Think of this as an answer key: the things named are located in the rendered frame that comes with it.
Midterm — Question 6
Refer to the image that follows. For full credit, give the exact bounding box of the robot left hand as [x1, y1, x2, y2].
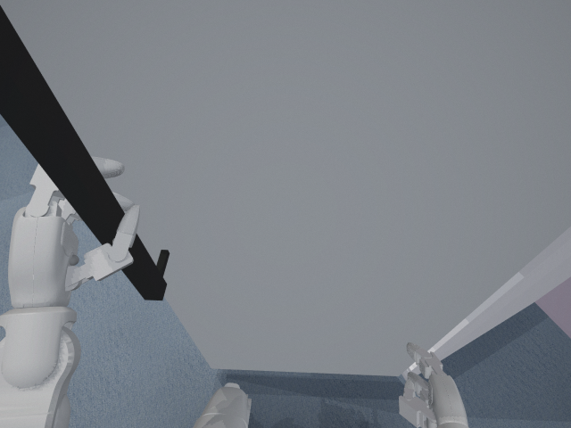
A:
[8, 156, 140, 309]

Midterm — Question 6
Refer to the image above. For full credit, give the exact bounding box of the robot left thigh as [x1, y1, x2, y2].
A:
[193, 387, 252, 428]

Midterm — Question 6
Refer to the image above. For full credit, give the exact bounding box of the fridge door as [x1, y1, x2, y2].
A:
[0, 0, 571, 376]

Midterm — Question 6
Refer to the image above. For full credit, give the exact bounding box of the left robot forearm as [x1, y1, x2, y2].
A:
[0, 307, 81, 428]

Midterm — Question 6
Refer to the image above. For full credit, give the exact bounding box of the handle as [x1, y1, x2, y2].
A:
[0, 5, 170, 300]

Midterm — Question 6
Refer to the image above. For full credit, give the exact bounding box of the robot right hand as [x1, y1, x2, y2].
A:
[399, 342, 468, 428]

